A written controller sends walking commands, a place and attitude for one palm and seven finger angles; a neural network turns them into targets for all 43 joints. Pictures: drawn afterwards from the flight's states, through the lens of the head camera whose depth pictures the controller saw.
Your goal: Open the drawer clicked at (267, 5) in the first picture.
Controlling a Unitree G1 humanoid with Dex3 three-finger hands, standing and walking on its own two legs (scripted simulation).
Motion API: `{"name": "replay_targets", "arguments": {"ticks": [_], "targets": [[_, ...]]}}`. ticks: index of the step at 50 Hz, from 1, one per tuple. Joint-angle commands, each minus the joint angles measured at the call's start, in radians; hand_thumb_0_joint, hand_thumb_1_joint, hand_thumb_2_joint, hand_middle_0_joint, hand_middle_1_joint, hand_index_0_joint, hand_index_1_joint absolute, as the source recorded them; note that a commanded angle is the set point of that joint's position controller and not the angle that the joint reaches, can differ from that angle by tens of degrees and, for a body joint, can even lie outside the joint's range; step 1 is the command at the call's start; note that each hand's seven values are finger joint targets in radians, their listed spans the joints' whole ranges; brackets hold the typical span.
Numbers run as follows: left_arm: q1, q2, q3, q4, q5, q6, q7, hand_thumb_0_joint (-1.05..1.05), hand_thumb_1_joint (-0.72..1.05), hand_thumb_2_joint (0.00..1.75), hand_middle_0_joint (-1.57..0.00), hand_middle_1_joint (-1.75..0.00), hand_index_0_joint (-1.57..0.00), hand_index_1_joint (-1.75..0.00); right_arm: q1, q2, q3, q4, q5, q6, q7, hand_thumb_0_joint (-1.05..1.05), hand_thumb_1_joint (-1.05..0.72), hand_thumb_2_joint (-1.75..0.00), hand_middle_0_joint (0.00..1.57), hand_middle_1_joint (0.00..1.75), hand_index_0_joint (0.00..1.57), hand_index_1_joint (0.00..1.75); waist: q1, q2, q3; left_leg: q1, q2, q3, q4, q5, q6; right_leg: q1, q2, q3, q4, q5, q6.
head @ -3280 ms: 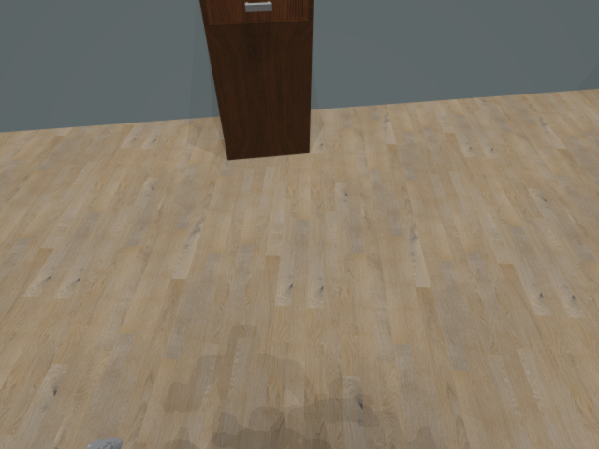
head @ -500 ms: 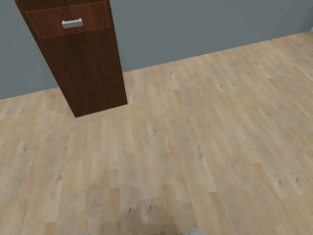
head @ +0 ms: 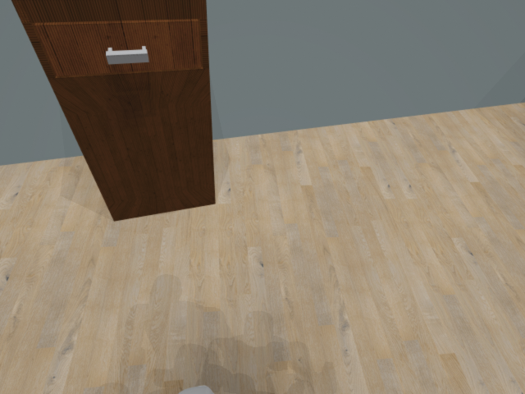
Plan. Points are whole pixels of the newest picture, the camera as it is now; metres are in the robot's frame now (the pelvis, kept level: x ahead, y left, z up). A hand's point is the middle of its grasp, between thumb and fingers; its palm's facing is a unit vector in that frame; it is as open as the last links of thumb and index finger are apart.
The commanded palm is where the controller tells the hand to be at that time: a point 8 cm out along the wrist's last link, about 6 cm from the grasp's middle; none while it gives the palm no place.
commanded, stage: walk to a spot facing it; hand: left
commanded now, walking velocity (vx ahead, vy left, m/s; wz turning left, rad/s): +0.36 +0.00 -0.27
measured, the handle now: (127, 53) +0.92 +0.46 +0.02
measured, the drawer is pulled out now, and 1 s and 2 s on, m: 0.00 0.00 0.00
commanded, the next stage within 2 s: turn to face it in 0.22 s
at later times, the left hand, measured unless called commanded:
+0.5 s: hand (217, 278) +0.36 +0.11 -0.15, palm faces -0.14 -0.96 -0.22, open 7.4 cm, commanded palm none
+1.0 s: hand (169, 315) +0.28 +0.20 -0.17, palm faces +0.20 -0.96 -0.21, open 7.4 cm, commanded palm none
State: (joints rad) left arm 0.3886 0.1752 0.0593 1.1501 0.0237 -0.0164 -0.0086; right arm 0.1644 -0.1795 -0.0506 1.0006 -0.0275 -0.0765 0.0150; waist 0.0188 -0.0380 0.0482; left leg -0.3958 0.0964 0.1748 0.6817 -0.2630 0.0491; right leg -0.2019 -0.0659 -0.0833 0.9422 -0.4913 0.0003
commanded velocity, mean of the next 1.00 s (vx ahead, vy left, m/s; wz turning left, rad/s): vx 0.07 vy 0.00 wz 0.22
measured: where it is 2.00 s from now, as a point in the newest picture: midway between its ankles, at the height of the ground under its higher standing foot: (253, 367)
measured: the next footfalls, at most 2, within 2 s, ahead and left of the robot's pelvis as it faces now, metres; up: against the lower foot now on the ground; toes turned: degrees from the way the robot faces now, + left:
right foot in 0.44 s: +0.33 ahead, -0.15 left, +0.00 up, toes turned -16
left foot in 0.88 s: +0.31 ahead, +0.08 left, +0.00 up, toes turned +16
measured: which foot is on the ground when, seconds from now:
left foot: down 0.00-0.42, up 0.44-0.86, down 0.88-1.00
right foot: up 0.00-0.42, down 0.44-0.88, up 0.90-1.00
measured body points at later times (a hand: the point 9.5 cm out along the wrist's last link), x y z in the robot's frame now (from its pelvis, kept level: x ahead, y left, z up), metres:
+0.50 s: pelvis +0.21 -0.05 +0.00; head +0.23 -0.07 +0.44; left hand +0.37 +0.16 -0.13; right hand +0.09 -0.24 -0.17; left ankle +0.09 +0.10 -0.66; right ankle +0.29 -0.14 -0.72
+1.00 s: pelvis +0.26 -0.02 +0.01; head +0.28 +0.02 +0.46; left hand +0.27 +0.25 -0.15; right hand +0.38 -0.26 -0.11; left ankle +0.27 +0.07 -0.72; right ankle +0.26 -0.15 -0.65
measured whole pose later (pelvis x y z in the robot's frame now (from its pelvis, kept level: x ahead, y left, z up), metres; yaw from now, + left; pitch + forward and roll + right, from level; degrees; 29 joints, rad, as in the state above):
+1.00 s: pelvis +0.26 -0.02 +0.01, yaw +9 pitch +0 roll -2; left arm 0.21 0.25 0.09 0.98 0.03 0.07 0.01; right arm 0.17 -0.20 -0.05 0.93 -0.02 0.02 0.00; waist 0.00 -0.04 0.06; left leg -0.33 0.05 0.12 0.62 -0.29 0.05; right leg -0.48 -0.10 -0.13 1.08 -0.44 0.06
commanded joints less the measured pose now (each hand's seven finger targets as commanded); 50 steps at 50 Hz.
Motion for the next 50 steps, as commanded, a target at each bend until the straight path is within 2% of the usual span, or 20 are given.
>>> {"name": "replay_targets", "arguments": {"ticks": [1, 4, 7, 16, 19, 20, 21, 22, 23, 24, 26, 28, 37, 40, 42, 43, 44, 45, 48, 50], "targets": [[-0.116, 0.062, 0.013, -0.116, 0.001, -0.044, -0.010, 0.00, 0.90, 0.90, -0.20, -0.30, -0.20, -0.30, 0.219, -0.118, -0.024, 0.029, -0.001, -0.005, -0.032, 0.00, -0.90, -0.90, 0.20, 0.30, 0.20, 0.30, -0.078, 0.128, 0.014, 0.296, 0.315, -0.396, -0.478, -0.043, 0.091, -0.463, -0.075, 0.081, 0.355, 0.158, -0.017], [-0.053, 0.014, 0.009, -0.093, 0.008, -0.010, -0.009, 0.00, 0.90, 0.90, -0.20, -0.30, -0.20, -0.30, 0.194, -0.079, -0.009, 0.037, 0.004, -0.022, -0.039, 0.00, -0.90, -0.90, 0.20, 0.30, 0.20, 0.30, -0.018, 0.135, 0.010, 0.233, 0.242, -0.183, -0.489, 0.156, 0.066, -0.383, -0.077, 0.074, 0.271, 0.229, 0.004], [-0.078, 0.008, 0.012, -0.112, 0.009, 0.007, -0.010, 0.00, 0.90, 0.90, -0.20, -0.30, -0.20, -0.30, 0.217, -0.073, -0.014, 0.047, 0.008, -0.025, -0.041, 0.00, -0.90, -0.90, 0.20, 0.30, 0.20, 0.30, -0.008, 0.123, 0.013, 0.300, 0.229, -0.090, -0.502, 0.277, 0.073, -0.441, -0.079, 0.061, 0.185, 0.289, 0.019], [-0.316, 0.014, 0.014, -0.223, 0.004, 0.008, -0.022, 0.00, 0.90, 0.90, -0.20, -0.30, -0.20, -0.30, 0.289, -0.094, -0.021, 0.077, -0.002, 0.001, -0.041, 0.00, -0.90, -0.90, 0.20, 0.30, 0.20, 0.30, -0.062, 0.147, 0.096, 0.381, 0.244, 0.051, -0.403, 0.519, 0.058, -0.368, -0.022, -0.045, -0.241, 0.320, -0.015], [-0.108, 0.039, 0.009, -0.154, 0.009, -0.018, -0.005, 0.00, 0.90, 0.90, -0.20, -0.30, -0.20, -0.30, 0.261, -0.105, -0.013, 0.092, 0.005, 0.008, -0.042, 0.00, -0.90, -0.90, 0.20, 0.30, 0.20, 0.30, 0.033, 0.130, -0.029, 0.353, 0.202, 0.059, -0.154, 0.731, 0.025, -0.045, 0.048, -0.088, -0.375, 0.383, -0.044], [0.014, 0.093, 0.019, -0.113, 0.012, -0.035, 0.004, 0.00, 0.90, 0.90, -0.20, -0.30, -0.20, -0.30, 0.259, -0.094, -0.008, 0.095, 0.015, 0.007, -0.037, 0.00, -0.90, -0.90, 0.20, 0.30, 0.20, 0.30, 0.088, 0.071, -0.116, 0.255, 0.149, 0.073, 0.027, 0.610, -0.010, 0.166, 0.004, -0.053, -0.424, 0.557, -0.051], [0.098, 0.197, 0.042, -0.089, 0.014, -0.048, 0.019, 0.00, 0.90, 0.90, -0.20, -0.30, -0.20, -0.30, 0.317, -0.029, -0.002, 0.083, 0.029, 0.008, -0.029, 0.00, -0.90, -0.90, 0.20, 0.30, 0.20, 0.30, 0.098, -0.157, -0.231, 0.014, 0.022, 0.079, 0.318, 0.101, -0.049, 0.405, -0.263, 0.229, -0.414, 0.919, -0.136], [0.130, 0.251, 0.041, -0.081, -0.007, -0.045, 0.017, 0.00, 0.90, 0.90, -0.20, -0.30, -0.20, -0.30, 0.329, -0.017, -0.001, 0.076, 0.035, 0.020, -0.040, 0.00, -0.90, -0.90, 0.20, 0.30, 0.20, 0.30, 0.078, -0.138, -0.284, -0.026, -0.043, -0.042, 0.551, -0.368, -0.058, 0.387, -0.421, 0.333, -0.474, 1.183, -0.237], [0.057, 0.237, 0.035, -0.103, -0.011, -0.046, 0.024, 0.00, 0.90, 0.90, -0.20, -0.30, -0.20, -0.30, 0.297, -0.004, 0.000, 0.069, 0.035, 0.033, -0.043, 0.00, -0.90, -0.90, 0.20, 0.30, 0.20, 0.30, 0.068, -0.116, -0.283, -0.039, -0.017, -0.147, 0.610, -0.346, -0.058, 0.290, -0.414, 0.329, -0.529, 1.065, -0.240], [-0.039, 0.213, 0.026, -0.131, -0.010, -0.039, 0.029, 0.00, 0.90, 0.90, -0.20, -0.30, -0.20, -0.30, 0.279, -0.010, -0.003, 0.064, 0.029, 0.047, -0.041, 0.00, -0.90, -0.90, 0.20, 0.30, 0.20, 0.30, 0.039, -0.141, -0.203, -0.076, 0.005, -0.165, 0.650, -0.297, -0.064, 0.184, -0.406, 0.315, -0.583, 0.854, -0.217], [-0.185, 0.137, 0.010, -0.169, -0.008, -0.029, 0.042, 0.00, 0.90, 0.90, -0.20, -0.30, -0.20, -0.30, 0.248, -0.008, -0.006, 0.072, 0.017, 0.075, -0.033, 0.00, -0.90, -0.90, 0.20, 0.30, 0.20, 0.30, -0.019, -0.052, -0.062, -0.059, 0.048, -0.177, 0.612, -0.182, -0.073, -0.050, -0.345, 0.158, -0.653, 0.611, -0.154], [-0.244, 0.118, 0.006, -0.192, -0.004, -0.024, 0.045, 0.00, 0.90, 0.90, -0.20, -0.30, -0.20, -0.30, 0.282, 0.008, -0.003, 0.074, 0.013, 0.100, -0.027, 0.00, -0.90, -0.90, 0.20, 0.30, 0.20, 0.30, -0.061, -0.056, -0.058, -0.016, 0.043, -0.152, 0.524, -0.144, -0.091, -0.138, -0.311, 0.038, -0.673, 0.518, -0.120], [-0.218, 0.160, 0.033, -0.230, 0.008, 0.012, 0.048, 0.00, 0.90, 0.90, -0.20, -0.30, -0.20, -0.30, 0.111, -0.024, -0.018, -0.052, 0.008, 0.116, 0.001, 0.00, -0.90, -0.90, 0.20, 0.30, 0.20, 0.30, -0.019, -0.109, -0.024, -0.043, 0.028, -0.066, 0.218, -0.156, -0.094, -0.076, -0.336, -0.049, -0.660, 0.283, -0.115], [-0.210, 0.188, 0.041, -0.241, 0.008, 0.018, 0.046, 0.00, 0.90, 0.90, -0.20, -0.30, -0.20, -0.30, 0.087, -0.044, -0.020, -0.087, 0.009, 0.110, 0.004, 0.00, -0.90, -0.90, 0.20, 0.30, 0.20, 0.30, -0.022, -0.087, -0.037, 0.013, 0.012, -0.042, 0.081, -0.137, -0.084, -0.054, -0.343, -0.068, -0.590, 0.309, -0.103], [-0.198, 0.181, 0.042, -0.248, -0.003, 0.030, 0.041, 0.00, 0.90, 0.90, -0.20, -0.30, -0.20, -0.30, 0.131, -0.082, -0.028, -0.088, 0.006, 0.103, 0.004, 0.00, -0.90, -0.90, 0.20, 0.30, 0.20, 0.30, -0.050, 0.014, -0.065, 0.172, 0.003, -0.047, -0.131, -0.004, -0.072, -0.126, -0.299, -0.117, -0.440, 0.256, -0.044], [-0.187, 0.138, 0.037, -0.271, -0.010, 0.037, 0.034, 0.00, 0.90, 0.90, -0.20, -0.30, -0.20, -0.30, 0.169, -0.161, -0.044, -0.091, 0.001, 0.094, 0.001, 0.00, -0.90, -0.90, 0.20, 0.30, 0.20, 0.30, -0.066, 0.250, -0.072, 0.233, 0.143, -0.293, -0.290, 0.096, -0.003, -0.249, -0.188, -0.163, -0.252, 0.113, 0.024], [-0.234, 0.089, 0.023, -0.321, -0.012, 0.041, 0.027, 0.00, 0.90, 0.90, -0.20, -0.30, -0.20, -0.30, 0.199, -0.256, -0.061, -0.105, -0.008, 0.091, -0.008, 0.00, -0.90, -0.90, 0.20, 0.30, 0.20, 0.30, -0.096, 0.439, -0.040, 0.236, 0.354, -0.575, -0.419, 0.306, 0.129, -0.403, -0.064, -0.136, -0.013, -0.166, 0.083], [-0.281, 0.113, 0.020, -0.324, 0.003, 0.049, 0.031, 0.00, 0.90, 0.90, -0.20, -0.30, -0.20, -0.30, 0.199, -0.261, -0.063, -0.086, -0.007, 0.090, -0.022, 0.00, -0.90, -0.90, 0.20, 0.30, 0.20, 0.30, -0.111, 0.335, -0.068, 0.214, 0.354, -0.594, -0.431, 0.238, 0.164, -0.402, -0.058, -0.009, 0.147, -0.137, 0.067], [-0.207, 0.125, 0.033, -0.268, 0.000, 0.042, 0.018, 0.00, 0.90, 0.90, -0.20, -0.30, -0.20, -0.30, 0.028, -0.200, -0.040, -0.129, 0.002, 0.075, -0.034, 0.00, -0.90, -0.90, 0.20, 0.30, 0.20, 0.30, -0.025, 0.209, -0.090, 0.230, 0.209, -0.369, -0.378, 0.250, 0.102, -0.407, -0.060, 0.050, 0.230, 0.080, 0.077], [-0.168, 0.125, 0.027, -0.245, -0.004, 0.044, 0.019, 0.00, 0.90, 0.90, -0.20, -0.30, -0.20, -0.30, 0.026, -0.192, -0.034, -0.126, 0.007, 0.068, -0.035, 0.00, -0.90, -0.90, 0.20, 0.30, 0.20, 0.30, -0.022, 0.170, -0.110, 0.271, 0.169, -0.294, -0.359, 0.392, 0.097, -0.366, -0.049, 0.045, 0.183, 0.112, 0.085]]}}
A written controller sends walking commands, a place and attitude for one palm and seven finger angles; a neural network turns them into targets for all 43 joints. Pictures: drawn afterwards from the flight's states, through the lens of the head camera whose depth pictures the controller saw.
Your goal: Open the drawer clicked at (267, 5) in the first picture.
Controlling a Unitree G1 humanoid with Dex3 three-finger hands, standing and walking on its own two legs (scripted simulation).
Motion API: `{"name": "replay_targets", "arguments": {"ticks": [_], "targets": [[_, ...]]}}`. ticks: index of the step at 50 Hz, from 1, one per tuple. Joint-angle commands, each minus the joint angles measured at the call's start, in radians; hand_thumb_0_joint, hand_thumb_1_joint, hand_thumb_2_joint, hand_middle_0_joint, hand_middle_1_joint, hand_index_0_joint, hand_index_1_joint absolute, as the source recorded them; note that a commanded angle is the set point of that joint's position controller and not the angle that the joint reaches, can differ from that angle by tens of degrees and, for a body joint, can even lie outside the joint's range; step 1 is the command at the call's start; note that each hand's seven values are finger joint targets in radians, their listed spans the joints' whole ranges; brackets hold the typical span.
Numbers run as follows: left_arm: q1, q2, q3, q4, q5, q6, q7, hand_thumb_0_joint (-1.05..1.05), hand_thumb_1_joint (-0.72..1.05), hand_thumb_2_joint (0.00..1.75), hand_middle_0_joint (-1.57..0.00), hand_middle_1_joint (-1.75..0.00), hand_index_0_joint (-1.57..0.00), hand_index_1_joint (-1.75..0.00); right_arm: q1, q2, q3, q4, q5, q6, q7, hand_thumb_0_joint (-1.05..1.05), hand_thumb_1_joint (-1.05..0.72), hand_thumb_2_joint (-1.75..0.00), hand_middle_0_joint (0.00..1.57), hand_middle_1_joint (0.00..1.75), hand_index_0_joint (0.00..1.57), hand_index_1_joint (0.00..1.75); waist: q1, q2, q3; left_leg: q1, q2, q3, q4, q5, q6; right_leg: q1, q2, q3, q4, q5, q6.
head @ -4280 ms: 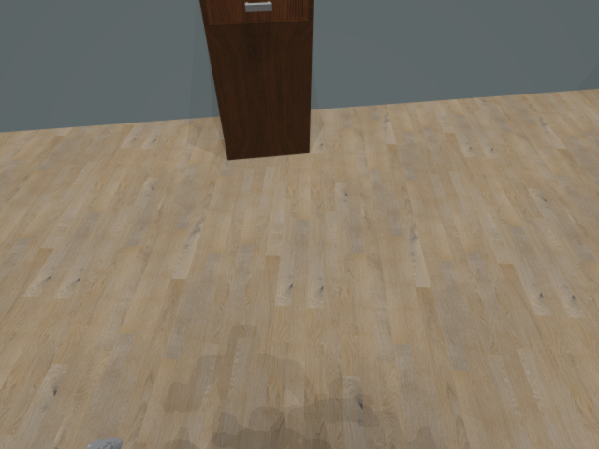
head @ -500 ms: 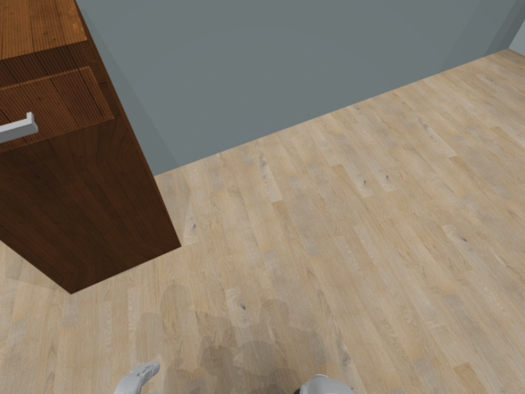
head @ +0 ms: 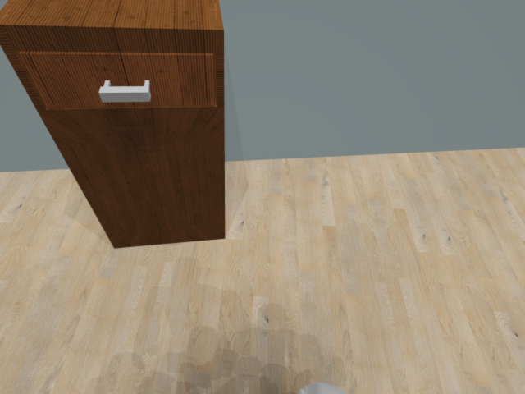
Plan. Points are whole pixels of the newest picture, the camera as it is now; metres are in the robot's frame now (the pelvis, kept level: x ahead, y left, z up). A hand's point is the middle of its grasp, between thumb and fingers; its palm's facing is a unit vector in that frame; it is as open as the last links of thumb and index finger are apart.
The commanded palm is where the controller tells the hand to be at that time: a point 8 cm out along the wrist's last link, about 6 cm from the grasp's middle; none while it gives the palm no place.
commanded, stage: turn to face it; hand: left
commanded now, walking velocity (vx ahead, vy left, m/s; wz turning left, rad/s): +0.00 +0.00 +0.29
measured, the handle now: (126, 89) +0.73 +0.37 +0.01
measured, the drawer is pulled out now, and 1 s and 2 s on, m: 0.00 0.00 0.00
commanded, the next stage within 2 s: take the last steps up to it in 0.28 s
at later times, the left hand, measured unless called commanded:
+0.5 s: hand out of the picture +0.03 +0.14 -0.15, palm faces +0.19 -0.95 -0.25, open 7.3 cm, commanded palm none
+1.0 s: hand out of the picture +0.06 +0.21 -0.16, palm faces +0.23 -0.96 -0.18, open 7.4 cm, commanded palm none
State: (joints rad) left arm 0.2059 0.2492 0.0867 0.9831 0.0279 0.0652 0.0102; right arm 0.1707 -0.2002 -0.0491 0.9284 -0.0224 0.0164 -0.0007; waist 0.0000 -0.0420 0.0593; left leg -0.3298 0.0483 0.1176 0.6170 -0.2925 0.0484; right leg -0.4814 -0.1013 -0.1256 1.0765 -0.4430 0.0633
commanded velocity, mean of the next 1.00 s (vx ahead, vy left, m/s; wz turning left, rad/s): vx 0.19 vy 0.02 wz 0.11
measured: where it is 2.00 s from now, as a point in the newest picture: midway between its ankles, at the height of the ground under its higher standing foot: (240, 379)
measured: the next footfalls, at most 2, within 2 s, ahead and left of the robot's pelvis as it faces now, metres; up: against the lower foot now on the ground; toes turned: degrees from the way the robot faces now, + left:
right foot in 0.32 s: +0.05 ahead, -0.15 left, +0.00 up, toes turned +0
left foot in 0.76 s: +0.04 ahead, +0.12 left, +0.00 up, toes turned +18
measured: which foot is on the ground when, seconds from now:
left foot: down 0.00-0.32, up 0.34-0.74, down 0.76-1.00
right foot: up 0.00-0.30, down 0.32-0.76, up 0.78-1.00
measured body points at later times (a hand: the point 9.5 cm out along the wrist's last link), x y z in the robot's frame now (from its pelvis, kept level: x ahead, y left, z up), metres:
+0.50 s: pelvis +0.01 -0.05 +0.01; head +0.03 -0.07 +0.46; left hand +0.02 +0.19 -0.13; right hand +0.09 -0.28 -0.16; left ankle -0.04 +0.08 -0.66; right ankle +0.01 -0.15 -0.73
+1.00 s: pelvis +0.09 +0.02 +0.01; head +0.10 +0.03 +0.46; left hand +0.05 +0.26 -0.15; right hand +0.11 -0.20 -0.14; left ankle +0.00 +0.11 -0.73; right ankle +0.15 -0.10 -0.67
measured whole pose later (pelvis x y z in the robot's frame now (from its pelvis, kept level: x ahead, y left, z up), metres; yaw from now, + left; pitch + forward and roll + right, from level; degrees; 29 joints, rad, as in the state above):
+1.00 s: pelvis +0.09 +0.02 +0.01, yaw +11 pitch -1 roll +0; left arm 0.27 0.19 0.06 1.09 0.03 0.01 -0.02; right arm 0.34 -0.15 -0.03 1.09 -0.02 -0.05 -0.02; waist 0.01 -0.02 0.05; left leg -0.02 0.01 0.13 0.34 -0.30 0.03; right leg -0.51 -0.11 -0.09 0.99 -0.29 0.03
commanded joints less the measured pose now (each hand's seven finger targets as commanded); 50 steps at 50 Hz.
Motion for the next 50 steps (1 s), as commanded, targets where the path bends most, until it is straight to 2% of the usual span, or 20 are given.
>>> {"name": "replay_targets", "arguments": {"ticks": [1, 8, 12, 14, 15, 16, 17, 19, 21, 26, 31, 33, 36, 37, 38, 39, 40, 41, 44, 50], "targets": [[0.018, 0.050, -0.002, -0.070, -0.010, -0.037, 0.001, 0.00, 0.90, 0.90, -0.20, -0.30, -0.20, -0.30, 0.025, -0.171, -0.036, -0.051, 0.004, -0.025, -0.021, 0.00, -0.90, -0.90, 0.20, 0.30, 0.20, 0.30, -0.005, 0.155, -0.121, 0.221, 0.211, -0.224, -0.291, 0.476, 0.101, -0.075, -0.010, 0.084, 0.023, 0.068, 0.025], [-0.006, 0.032, -0.016, -0.077, -0.015, -0.031, 0.012, 0.00, 0.90, 0.90, -0.20, -0.30, -0.20, -0.30, 0.058, -0.183, -0.042, -0.017, 0.000, -0.007, -0.017, 0.00, -0.90, -0.90, 0.20, 0.30, 0.20, 0.30, -0.036, 0.186, -0.098, 0.233, 0.225, -0.272, -0.288, 0.449, 0.129, 0.029, 0.019, 0.077, -0.205, -0.013, 0.023], [0.058, 0.025, -0.022, -0.057, -0.020, -0.044, 0.018, 0.00, 0.90, 0.90, -0.20, -0.30, -0.20, -0.30, 0.016, -0.186, -0.045, -0.015, -0.001, 0.002, -0.011, 0.00, -0.90, -0.90, 0.20, 0.30, 0.20, 0.30, -0.008, 0.191, -0.106, 0.172, 0.205, -0.298, -0.250, 0.441, 0.113, 0.167, 0.052, 0.058, -0.414, 0.045, 0.006], [0.132, 0.036, -0.022, -0.033, -0.018, -0.060, 0.024, 0.00, 0.90, 0.90, -0.20, -0.30, -0.20, -0.30, -0.007, -0.165, -0.043, -0.014, 0.010, 0.002, -0.007, 0.00, -0.90, -0.90, 0.20, 0.30, 0.20, 0.30, 0.031, 0.139, -0.123, 0.093, 0.148, -0.260, -0.160, 0.348, 0.050, 0.325, 0.037, 0.055, -0.667, 0.245, 0.003], [0.140, 0.091, -0.017, -0.032, -0.006, -0.072, 0.031, 0.00, 0.90, 0.90, -0.20, -0.30, -0.20, -0.30, 0.009, -0.111, -0.038, -0.017, 0.021, 0.002, -0.001, 0.00, -0.90, -0.90, 0.20, 0.30, 0.20, 0.30, 0.027, -0.024, -0.122, -0.019, 0.063, -0.183, -0.036, 0.173, -0.014, 0.410, -0.095, 0.191, -0.769, 0.303, -0.034], [0.120, 0.171, -0.005, -0.041, 0.001, -0.078, 0.034, 0.00, 0.90, 0.90, -0.20, -0.30, -0.20, -0.30, 0.011, -0.056, -0.025, -0.041, 0.022, 0.004, 0.006, 0.00, -0.90, -0.90, 0.20, 0.30, 0.20, 0.30, 0.017, -0.242, -0.078, -0.162, -0.061, -0.080, 0.109, -0.165, -0.074, 0.425, -0.300, 0.375, -0.800, 0.467, -0.135], [0.132, 0.169, -0.007, -0.056, -0.003, -0.077, 0.033, 0.00, 0.90, 0.90, -0.20, -0.30, -0.20, -0.30, -0.030, -0.087, -0.032, -0.047, 0.012, 0.021, 0.000, 0.00, -0.90, -0.90, 0.20, 0.30, 0.20, 0.30, 0.046, -0.204, -0.079, -0.143, -0.044, -0.142, 0.269, -0.279, -0.070, 0.324, -0.356, 0.377, -0.799, 0.526, -0.212], [0.059, 0.114, -0.018, -0.058, -0.005, -0.077, 0.032, 0.00, 0.90, 0.90, -0.20, -0.30, -0.20, -0.30, -0.026, -0.089, -0.039, -0.010, 0.009, 0.037, 0.003, 0.00, -0.90, -0.90, 0.20, 0.30, 0.20, 0.30, 0.008, -0.157, -0.008, -0.160, -0.027, -0.160, 0.466, -0.192, -0.075, 0.245, -0.260, 0.284, -0.790, 0.498, -0.207], [0.040, 0.083, -0.020, -0.062, -0.005, -0.084, 0.029, 0.00, 0.90, 0.90, -0.20, -0.30, -0.20, -0.30, 0.030, -0.081, -0.037, 0.022, 0.004, 0.032, 0.013, 0.00, -0.90, -0.90, 0.20, 0.30, 0.20, 0.30, -0.007, -0.119, -0.018, -0.183, -0.009, -0.134, 0.509, -0.099, -0.089, 0.292, -0.212, 0.200, -0.796, 0.411, -0.173], [0.154, 0.084, -0.010, -0.007, 0.003, -0.105, 0.020, 0.00, 0.90, 0.90, -0.20, -0.30, -0.20, -0.30, -0.047, -0.063, -0.031, 0.008, -0.005, 0.011, 0.027, 0.00, -0.90, -0.90, 0.20, 0.30, 0.20, 0.30, 0.057, -0.099, 0.022, -0.230, 0.027, -0.087, 0.346, -0.085, -0.097, 0.383, -0.244, 0.231, -0.873, 0.121, -0.183], [0.219, 0.109, -0.007, 0.045, 0.010, -0.112, 0.008, 0.00, 0.90, 0.90, -0.20, -0.30, -0.20, -0.30, -0.084, -0.038, -0.017, -0.004, 0.002, -0.010, 0.033, 0.00, -0.90, -0.90, 0.20, 0.30, 0.20, 0.30, 0.081, -0.118, 0.011, -0.156, 0.015, -0.040, 0.136, -0.133, -0.074, 0.414, -0.253, 0.230, -0.878, 0.104, -0.202], [0.207, 0.115, -0.006, 0.057, 0.009, -0.109, 0.005, 0.00, 0.90, 0.90, -0.20, -0.30, -0.20, -0.30, -0.054, -0.032, -0.011, 0.003, 0.003, -0.017, 0.031, 0.00, -0.90, -0.90, 0.20, 0.30, 0.20, 0.30, 0.064, -0.119, 0.010, -0.071, 0.004, -0.020, 0.047, -0.116, -0.063, 0.366, -0.237, 0.204, -0.865, 0.101, -0.196], [0.149, 0.091, -0.010, 0.069, -0.005, -0.099, 0.002, 0.00, 0.90, 0.90, -0.20, -0.30, -0.20, -0.30, 0.101, -0.046, -0.008, 0.061, 0.004, -0.034, 0.019, 0.00, -0.90, -0.90, 0.20, 0.30, 0.20, 0.30, -0.014, -0.048, -0.011, 0.248, -0.022, 0.038, -0.198, 0.012, -0.057, 0.187, -0.146, 0.089, -0.748, 0.031, -0.127], [0.140, 0.050, -0.020, 0.059, -0.008, -0.095, -0.003, 0.00, 0.90, 0.90, -0.20, -0.30, -0.20, -0.30, 0.186, -0.097, -0.018, 0.090, 0.003, -0.043, 0.008, 0.00, -0.90, -0.90, 0.20, 0.30, 0.20, 0.30, -0.053, 0.096, -0.041, 0.398, 0.059, -0.065, -0.247, -0.037, -0.032, 0.070, -0.093, 0.032, -0.608, 0.013, -0.090], [0.119, -0.008, -0.032, 0.032, -0.011, -0.094, -0.010, 0.00, 0.90, 0.90, -0.20, -0.30, -0.20, -0.30, 0.276, -0.187, -0.039, 0.110, -0.007, -0.045, -0.001, 0.00, -0.90, -0.90, 0.20, 0.30, 0.20, 0.30, -0.091, 0.331, -0.038, 0.466, 0.266, -0.348, -0.346, -0.155, 0.053, -0.099, 0.011, -0.068, -0.368, -0.056, -0.045], [0.040, -0.010, -0.038, -0.012, -0.003, -0.098, -0.010, 0.00, 0.90, 0.90, -0.20, -0.30, -0.20, -0.30, 0.343, -0.221, -0.046, 0.122, -0.009, -0.041, -0.006, 0.00, -0.90, -0.90, 0.20, 0.30, 0.20, 0.30, -0.122, 0.320, -0.003, 0.430, 0.368, -0.495, -0.434, -0.210, 0.136, -0.190, 0.041, -0.030, -0.183, -0.157, -0.051], [-0.015, -0.006, -0.034, -0.016, 0.002, -0.094, -0.007, 0.00, 0.90, 0.90, -0.20, -0.30, -0.20, -0.30, 0.332, -0.202, -0.039, 0.133, -0.009, -0.045, -0.015, 0.00, -0.90, -0.90, 0.20, 0.30, 0.20, 0.30, -0.121, 0.331, 0.047, 0.366, 0.368, -0.493, -0.459, -0.198, 0.146, -0.225, 0.011, 0.040, -0.048, -0.130, -0.060], [-0.020, 0.010, -0.028, -0.008, 0.000, -0.096, -0.014, 0.00, 0.90, 0.90, -0.20, -0.30, -0.20, -0.30, 0.277, -0.157, -0.027, 0.122, -0.003, -0.050, -0.019, 0.00, -0.90, -0.90, 0.20, 0.30, 0.20, 0.30, -0.090, 0.264, 0.073, 0.323, 0.350, -0.448, -0.452, -0.158, 0.146, -0.241, -0.023, 0.072, 0.009, -0.058, -0.066], [0.054, -0.021, -0.031, 0.043, -0.002, -0.090, -0.028, 0.00, 0.90, 0.90, -0.20, -0.30, -0.20, -0.30, 0.188, -0.097, -0.005, 0.104, 0.000, -0.072, -0.024, 0.00, -0.90, -0.90, 0.20, 0.30, 0.20, 0.30, -0.017, 0.154, 0.080, 0.254, 0.252, -0.235, -0.454, 0.098, 0.109, -0.150, -0.042, 0.071, 0.004, 0.109, -0.046], [-0.024, -0.035, -0.033, 0.013, -0.006, -0.077, -0.029, 0.00, 0.90, 0.90, -0.20, -0.30, -0.20, -0.30, 0.253, -0.085, -0.006, 0.152, 0.004, -0.089, -0.029, 0.00, -0.90, -0.90, 0.20, 0.30, 0.20, 0.30, -0.010, 0.147, 0.080, 0.304, 0.222, -0.117, -0.430, 0.381, 0.116, -0.135, -0.030, 0.036, -0.191, 0.197, -0.031]]}}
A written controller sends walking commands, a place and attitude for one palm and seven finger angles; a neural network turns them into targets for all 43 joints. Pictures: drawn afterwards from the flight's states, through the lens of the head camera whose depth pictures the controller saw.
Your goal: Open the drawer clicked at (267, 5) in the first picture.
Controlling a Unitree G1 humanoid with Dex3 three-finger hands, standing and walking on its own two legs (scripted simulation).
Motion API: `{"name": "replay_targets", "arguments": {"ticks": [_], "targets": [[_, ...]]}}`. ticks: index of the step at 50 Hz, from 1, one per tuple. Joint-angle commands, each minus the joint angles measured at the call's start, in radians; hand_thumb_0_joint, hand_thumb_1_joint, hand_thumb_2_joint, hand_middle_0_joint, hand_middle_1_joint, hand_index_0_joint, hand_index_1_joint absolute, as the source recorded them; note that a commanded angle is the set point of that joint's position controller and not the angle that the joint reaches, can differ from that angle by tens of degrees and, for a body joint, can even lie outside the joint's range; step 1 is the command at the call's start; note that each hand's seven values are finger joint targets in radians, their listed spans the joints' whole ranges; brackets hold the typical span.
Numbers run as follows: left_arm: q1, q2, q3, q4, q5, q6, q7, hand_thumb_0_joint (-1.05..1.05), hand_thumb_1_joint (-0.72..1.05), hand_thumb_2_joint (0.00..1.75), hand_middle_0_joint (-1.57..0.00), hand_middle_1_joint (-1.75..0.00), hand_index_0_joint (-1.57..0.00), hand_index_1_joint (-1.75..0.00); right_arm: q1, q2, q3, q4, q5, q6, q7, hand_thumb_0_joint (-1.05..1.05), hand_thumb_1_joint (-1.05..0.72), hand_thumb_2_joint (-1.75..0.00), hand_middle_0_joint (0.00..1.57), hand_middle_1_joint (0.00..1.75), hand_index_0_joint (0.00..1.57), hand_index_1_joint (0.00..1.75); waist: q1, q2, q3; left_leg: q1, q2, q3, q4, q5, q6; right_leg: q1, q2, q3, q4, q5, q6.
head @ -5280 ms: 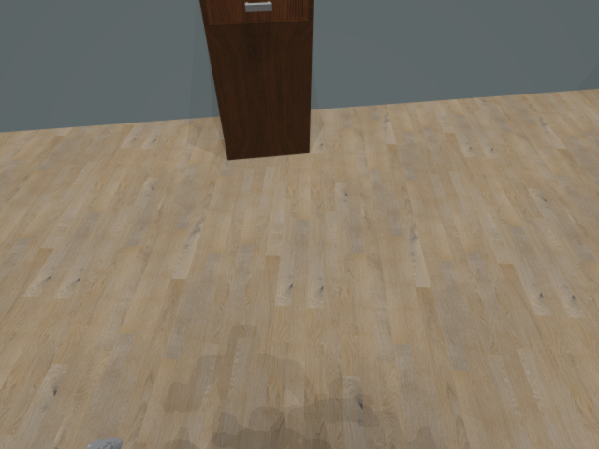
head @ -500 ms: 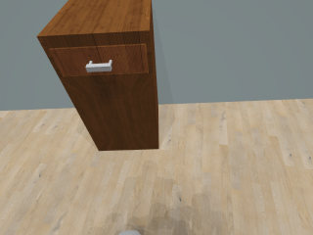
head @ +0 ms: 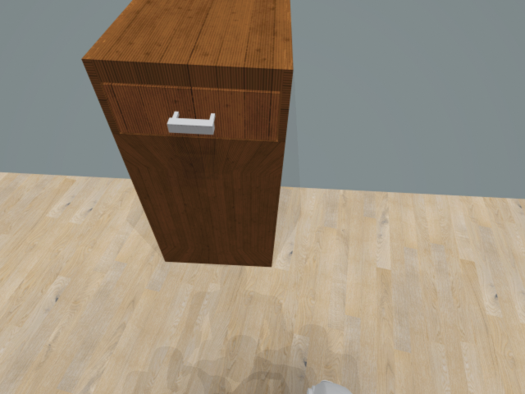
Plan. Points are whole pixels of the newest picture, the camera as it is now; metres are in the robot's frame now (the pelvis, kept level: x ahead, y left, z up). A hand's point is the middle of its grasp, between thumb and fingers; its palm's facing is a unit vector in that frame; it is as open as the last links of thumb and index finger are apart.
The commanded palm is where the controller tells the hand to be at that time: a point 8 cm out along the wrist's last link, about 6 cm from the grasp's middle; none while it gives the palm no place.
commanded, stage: take the last steps up to it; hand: left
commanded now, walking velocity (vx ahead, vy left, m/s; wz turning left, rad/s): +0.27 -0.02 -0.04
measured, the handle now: (192, 121) +0.69 +0.22 +0.00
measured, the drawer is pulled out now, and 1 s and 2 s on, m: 0.00 0.00 0.00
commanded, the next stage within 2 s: come to a stop and stand still in 0.30 s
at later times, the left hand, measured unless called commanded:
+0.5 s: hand (190, 359) +0.21 +0.15 -0.17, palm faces +0.03 -0.97 -0.22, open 7.2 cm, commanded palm none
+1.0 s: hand (198, 355) +0.21 +0.13 -0.17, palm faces +0.00 -0.95 -0.30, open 7.4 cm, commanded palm none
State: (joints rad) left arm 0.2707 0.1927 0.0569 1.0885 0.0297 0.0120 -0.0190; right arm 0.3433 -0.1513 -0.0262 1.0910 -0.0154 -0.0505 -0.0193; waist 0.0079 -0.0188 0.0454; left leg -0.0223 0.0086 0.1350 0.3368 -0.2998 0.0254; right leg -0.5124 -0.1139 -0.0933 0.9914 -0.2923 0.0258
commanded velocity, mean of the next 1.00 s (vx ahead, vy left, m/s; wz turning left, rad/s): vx -0.02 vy -0.01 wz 0.00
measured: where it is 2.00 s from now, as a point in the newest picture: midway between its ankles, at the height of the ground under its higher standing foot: outside the picture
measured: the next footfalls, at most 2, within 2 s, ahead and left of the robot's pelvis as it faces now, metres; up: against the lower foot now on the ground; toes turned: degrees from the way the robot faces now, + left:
right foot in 0.18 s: +0.20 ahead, -0.14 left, +0.00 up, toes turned +0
left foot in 0.56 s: +0.27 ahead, +0.10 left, +0.00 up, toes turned +4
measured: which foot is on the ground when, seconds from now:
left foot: down 0.00-0.20, up 0.22-0.54, down 0.56-0.90, up 0.92-1.00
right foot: up 0.00-0.16, down 0.18-1.00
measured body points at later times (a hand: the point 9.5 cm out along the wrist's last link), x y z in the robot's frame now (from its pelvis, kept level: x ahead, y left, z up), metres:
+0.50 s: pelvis +0.16 -0.04 +0.00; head +0.18 -0.05 +0.45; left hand +0.21 +0.20 -0.15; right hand +0.20 -0.27 -0.16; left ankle +0.21 +0.10 -0.71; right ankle +0.17 -0.12 -0.74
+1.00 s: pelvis +0.18 -0.07 -0.01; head +0.21 -0.10 +0.44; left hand +0.21 +0.18 -0.14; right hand +0.24 -0.31 -0.18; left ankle +0.19 +0.08 -0.71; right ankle +0.16 -0.15 -0.74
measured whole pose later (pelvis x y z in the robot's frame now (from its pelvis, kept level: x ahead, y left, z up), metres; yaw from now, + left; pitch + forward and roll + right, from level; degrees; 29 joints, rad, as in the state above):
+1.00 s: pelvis +0.18 -0.07 -0.01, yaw -2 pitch +0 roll +2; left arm 0.24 0.17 0.04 1.03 0.03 0.02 0.03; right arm 0.13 -0.21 -0.06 1.04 0.00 0.06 -0.02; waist 0.01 0.05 0.07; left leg -0.37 0.04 0.02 0.81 -0.44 -0.01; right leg -0.23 -0.02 -0.08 0.58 -0.35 -0.05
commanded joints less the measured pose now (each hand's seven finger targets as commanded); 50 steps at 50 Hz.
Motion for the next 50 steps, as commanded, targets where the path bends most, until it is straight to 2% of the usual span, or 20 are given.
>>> {"name": "replay_targets", "arguments": {"ticks": [1, 5, 8, 9, 10, 11, 13, 17, 22, 25, 28, 29, 31, 37, 40, 42, 43, 44, 45, 50], "targets": [[-0.122, 0.024, -0.003, -0.105, -0.009, -0.026, 0.000, 0.00, 0.90, 0.90, -0.20, -0.30, -0.20, -0.30, 0.094, -0.133, -0.031, -0.002, -0.006, -0.021, -0.010, 0.00, -0.90, -0.90, 0.20, 0.30, 0.20, 0.30, -0.029, 0.122, 0.098, -0.001, 0.266, -0.134, -0.138, 0.403, 0.134, -0.087, -0.015, -0.002, -0.159, 0.047, 0.003], [-0.158, 0.022, 0.000, -0.124, -0.010, -0.036, 0.001, 0.00, 0.90, 0.90, -0.20, -0.30, -0.20, -0.30, 0.100, -0.143, -0.035, 0.019, -0.013, -0.013, -0.011, 0.00, -0.90, -0.90, 0.20, 0.30, 0.20, 0.30, -0.026, 0.131, 0.098, -0.032, 0.276, -0.116, -0.061, 0.473, 0.115, 0.061, 0.031, -0.032, -0.323, 0.053, -0.031], [0.111, 0.090, 0.023, -0.044, -0.002, -0.059, 0.009, 0.00, 0.90, 0.90, -0.20, -0.30, -0.20, -0.30, 0.082, -0.138, -0.034, 0.023, 0.000, -0.013, -0.006, 0.00, -0.90, -0.90, 0.20, 0.30, 0.20, 0.30, 0.100, 0.043, -0.033, -0.164, 0.187, -0.042, 0.292, 0.546, 0.048, 0.477, 0.060, -0.024, -0.461, 0.161, -0.068], [0.236, 0.185, 0.049, -0.011, 0.004, -0.073, 0.022, 0.00, 0.90, 0.90, -0.20, -0.30, -0.20, -0.30, 0.119, -0.086, -0.030, 0.010, 0.012, -0.019, 0.002, 0.00, -0.90, -0.90, 0.20, 0.30, 0.20, 0.30, 0.135, -0.159, -0.157, -0.361, 0.084, 0.024, 0.586, 0.226, 0.003, 0.698, -0.175, 0.263, -0.517, 0.253, -0.150], [0.295, 0.255, 0.054, -0.002, -0.015, -0.070, 0.025, 0.00, 0.90, 0.90, -0.20, -0.30, -0.20, -0.30, 0.112, -0.071, -0.026, -0.024, 0.017, -0.015, -0.001, 0.00, -0.90, -0.90, 0.20, 0.30, 0.20, 0.30, 0.121, -0.228, -0.202, -0.488, -0.004, -0.026, 0.874, -0.299, -0.015, 0.719, -0.368, 0.546, -0.654, 0.385, -0.263], [0.212, 0.230, 0.051, -0.018, -0.021, -0.067, 0.032, 0.00, 0.90, 0.90, -0.20, -0.30, -0.20, -0.30, 0.065, -0.075, -0.031, -0.028, 0.017, -0.002, -0.002, 0.00, -0.90, -0.90, 0.20, 0.30, 0.20, 0.30, 0.108, -0.183, -0.175, -0.498, 0.045, -0.128, 0.977, -0.270, -0.006, 0.610, -0.362, 0.543, -0.701, 0.252, -0.271], [0.031, 0.140, 0.026, -0.072, -0.018, -0.064, 0.041, 0.00, 0.90, 0.90, -0.20, -0.30, -0.20, -0.30, -0.005, -0.065, -0.033, -0.035, 0.000, 0.012, 0.007, 0.00, -0.90, -0.90, 0.20, 0.30, 0.20, 0.30, 0.044, -0.046, 0.005, -0.514, 0.124, -0.156, 0.966, -0.113, -0.010, 0.322, -0.288, 0.386, -0.761, 0.032, -0.224], [-0.049, 0.079, 0.004, -0.082, -0.007, -0.073, 0.042, 0.00, 0.90, 0.90, -0.20, -0.30, -0.20, -0.30, 0.087, -0.016, -0.022, -0.002, -0.009, 0.046, 0.016, 0.00, -0.90, -0.90, 0.20, 0.30, 0.20, 0.30, -0.046, -0.077, -0.003, -0.360, 0.126, -0.096, 0.725, -0.038, -0.042, 0.143, -0.176, 0.142, -0.805, 0.114, -0.174], [-0.018, 0.086, 0.005, -0.067, -0.006, -0.063, 0.040, 0.00, 0.90, 0.90, -0.20, -0.30, -0.20, -0.30, -0.006, -0.007, -0.009, -0.041, -0.001, 0.037, 0.014, 0.00, -0.90, -0.90, 0.20, 0.30, 0.20, 0.30, -0.014, -0.081, -0.021, -0.328, 0.083, -0.068, 0.420, -0.017, -0.056, 0.250, -0.144, 0.122, -0.765, 0.281, -0.192], [-0.027, 0.088, -0.004, -0.049, -0.017, -0.045, 0.046, 0.00, 0.90, 0.90, -0.20, -0.30, -0.20, -0.30, -0.016, -0.023, 0.003, -0.026, 0.004, 0.038, 0.001, 0.00, -0.90, -0.90, 0.20, 0.30, 0.20, 0.30, -0.023, -0.091, -0.038, -0.201, 0.063, -0.071, 0.204, 0.116, -0.064, 0.282, -0.090, 0.061, -0.668, 0.405, -0.144], [0.030, 0.054, -0.016, -0.045, -0.024, -0.022, 0.057, 0.00, 0.90, 0.90, -0.20, -0.30, -0.20, -0.30, -0.039, -0.113, -0.009, -0.035, 0.006, 0.029, -0.007, 0.00, -0.90, -0.90, 0.20, 0.30, 0.20, 0.30, -0.001, 0.086, -0.028, -0.114, 0.192, -0.173, 0.068, 0.532, -0.010, 0.239, -0.006, 0.041, -0.560, 0.215, -0.050], [0.046, 0.048, -0.016, -0.050, -0.021, -0.015, 0.061, 0.00, 0.90, 0.90, -0.20, -0.30, -0.20, -0.30, -0.060, -0.139, -0.013, -0.044, 0.004, 0.037, -0.012, 0.00, -0.90, -0.90, 0.20, 0.30, 0.20, 0.30, 0.005, 0.098, 0.003, -0.147, 0.228, -0.183, 0.068, 0.573, 0.014, 0.249, 0.020, 0.037, -0.551, 0.133, -0.039], [0.057, 0.065, -0.015, -0.044, -0.026, 0.002, 0.057, 0.00, 0.90, 0.90, -0.20, -0.30, -0.20, -0.30, -0.105, -0.158, -0.020, -0.055, 0.009, 0.044, -0.023, 0.00, -0.90, -0.90, 0.20, 0.30, 0.20, 0.30, 0.010, 0.274, -0.009, -0.179, 0.269, -0.229, -0.004, 0.651, 0.064, 0.287, 0.040, 0.001, -0.444, 0.031, -0.014], [0.041, 0.058, 0.005, -0.089, -0.016, 0.022, 0.050, 0.00, 0.90, 0.90, -0.20, -0.30, -0.20, -0.30, -0.138, -0.212, -0.063, -0.098, -0.007, 0.067, -0.036, 0.00, -0.90, -0.90, 0.20, 0.30, 0.20, 0.30, -0.015, 0.191, -0.115, -0.023, 0.346, -0.252, 0.053, 0.845, 0.175, 0.103, 0.067, 0.075, -0.106, -0.255, -0.012], [0.061, 0.044, 0.006, -0.097, -0.017, 0.015, 0.049, 0.00, 0.90, 0.90, -0.20, -0.30, -0.20, -0.30, -0.179, -0.211, -0.071, -0.118, -0.009, 0.070, -0.027, 0.00, -0.90, -0.90, 0.20, 0.30, 0.20, 0.30, -0.004, 0.171, -0.157, -0.036, 0.305, -0.203, 0.086, 0.755, 0.139, 0.171, 0.066, 0.060, -0.251, -0.169, -0.012], [0.117, 0.050, 0.005, -0.082, -0.013, 0.002, 0.049, 0.00, 0.90, 0.90, -0.20, -0.30, -0.20, -0.30, -0.200, -0.197, -0.069, -0.122, 0.000, 0.071, -0.018, 0.00, -0.90, -0.90, 0.20, 0.30, 0.20, 0.30, 0.026, 0.120, -0.170, -0.105, 0.244, -0.165, 0.151, 0.550, 0.078, 0.301, 0.067, 0.043, -0.503, 0.057, -0.007], [0.112, 0.094, 0.008, -0.084, -0.004, -0.004, 0.052, 0.00, 0.90, 0.90, -0.20, -0.30, -0.20, -0.30, -0.193, -0.158, -0.066, -0.124, 0.008, 0.072, -0.012, 0.00, -0.90, -0.90, 0.20, 0.30, 0.20, 0.30, 0.021, -0.010, -0.139, -0.191, 0.163, -0.120, 0.229, 0.338, 0.017, 0.346, 0.005, 0.124, -0.630, 0.236, -0.015], [0.070, 0.165, 0.015, -0.094, 0.002, -0.010, 0.056, 0.00, 0.90, 0.90, -0.20, -0.30, -0.20, -0.30, -0.183, -0.098, -0.054, -0.141, 0.013, 0.074, -0.001, 0.00, -0.90, -0.90, 0.20, 0.30, 0.20, 0.30, -0.003, -0.211, -0.099, -0.328, 0.048, -0.044, 0.296, 0.015, -0.038, 0.366, -0.161, 0.299, -0.656, 0.401, -0.082], [0.062, 0.178, 0.012, -0.104, -0.002, -0.009, 0.053, 0.00, 0.90, 0.90, -0.20, -0.30, -0.20, -0.30, -0.228, -0.087, -0.048, -0.154, 0.012, 0.085, 0.002, 0.00, -0.90, -0.90, 0.20, 0.30, 0.20, 0.30, 0.026, -0.195, -0.075, -0.321, 0.016, -0.088, 0.410, -0.197, -0.043, 0.281, -0.240, 0.326, -0.684, 0.470, -0.170], [-0.023, 0.119, -0.006, -0.105, -0.003, -0.017, 0.058, 0.00, 0.90, 0.90, -0.20, -0.30, -0.20, -0.30, -0.190, -0.080, -0.037, -0.091, 0.013, 0.090, -0.002, 0.00, -0.90, -0.90, 0.20, 0.30, 0.20, 0.30, -0.008, -0.131, -0.015, -0.345, 0.031, -0.138, 0.558, -0.163, -0.042, 0.299, -0.141, 0.202, -0.630, 0.600, -0.197]]}}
